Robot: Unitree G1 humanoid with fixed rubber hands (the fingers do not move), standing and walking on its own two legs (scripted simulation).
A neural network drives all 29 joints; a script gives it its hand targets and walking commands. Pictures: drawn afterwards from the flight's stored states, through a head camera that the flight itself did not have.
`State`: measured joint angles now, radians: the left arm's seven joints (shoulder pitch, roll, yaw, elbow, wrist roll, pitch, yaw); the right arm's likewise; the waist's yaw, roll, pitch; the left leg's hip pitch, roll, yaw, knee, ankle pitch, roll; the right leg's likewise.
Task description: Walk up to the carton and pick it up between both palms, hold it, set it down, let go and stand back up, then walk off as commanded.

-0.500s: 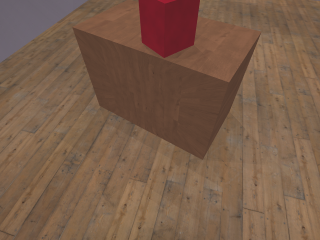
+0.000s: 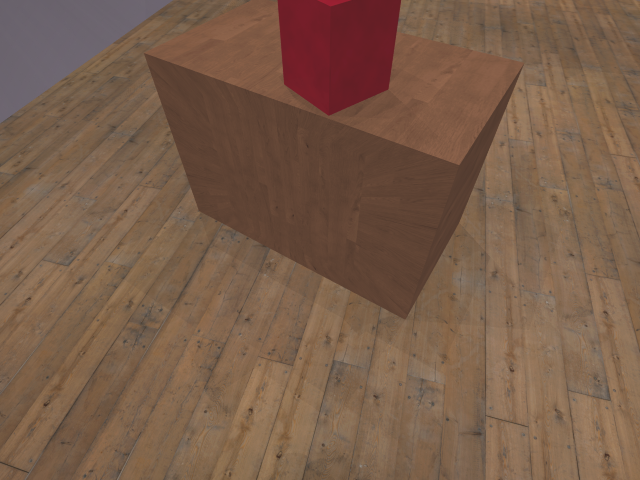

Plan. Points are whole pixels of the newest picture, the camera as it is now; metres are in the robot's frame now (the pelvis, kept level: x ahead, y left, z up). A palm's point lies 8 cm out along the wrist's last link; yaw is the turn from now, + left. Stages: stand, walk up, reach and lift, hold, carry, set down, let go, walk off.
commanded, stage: stand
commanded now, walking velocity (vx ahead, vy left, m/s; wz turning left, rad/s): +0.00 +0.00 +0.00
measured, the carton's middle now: (337, 39) +1.07 -0.03 +0.05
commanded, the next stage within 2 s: walk up in 0.38 s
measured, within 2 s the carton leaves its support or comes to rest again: neither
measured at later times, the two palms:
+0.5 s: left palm out of the picture +0.07 +0.29 -0.12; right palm out of the picture +0.05 -0.25 -0.13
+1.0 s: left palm out of the picture +0.05 +0.44 -0.13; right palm out of the picture +0.14 -0.19 -0.14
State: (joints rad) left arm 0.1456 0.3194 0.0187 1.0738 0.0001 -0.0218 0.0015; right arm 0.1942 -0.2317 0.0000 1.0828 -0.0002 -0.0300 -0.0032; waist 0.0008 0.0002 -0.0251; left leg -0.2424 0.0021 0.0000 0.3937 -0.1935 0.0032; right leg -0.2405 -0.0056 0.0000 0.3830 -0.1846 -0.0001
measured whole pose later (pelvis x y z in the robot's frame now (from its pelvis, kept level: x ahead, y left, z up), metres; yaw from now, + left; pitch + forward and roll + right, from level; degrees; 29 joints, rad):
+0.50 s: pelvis +0.00 +0.00 +0.00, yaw +0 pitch +2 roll +0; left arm 0.14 0.32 0.02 1.07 0.00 -0.02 0.00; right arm 0.19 -0.23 0.00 1.08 0.00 -0.03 0.00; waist 0.00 0.00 -0.03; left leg -0.24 0.00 0.00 0.39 -0.20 0.00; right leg -0.24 -0.01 0.00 0.38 -0.19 0.00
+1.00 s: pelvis +0.06 +0.11 -0.03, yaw -1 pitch -3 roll -3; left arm 0.34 0.39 0.06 1.05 0.00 -0.05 0.05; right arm 0.20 -0.37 -0.08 0.88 0.00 0.00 0.08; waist 0.00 0.07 0.10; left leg -0.32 0.00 0.04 0.77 -0.40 0.05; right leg -0.30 -0.03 0.05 0.96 -0.45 0.00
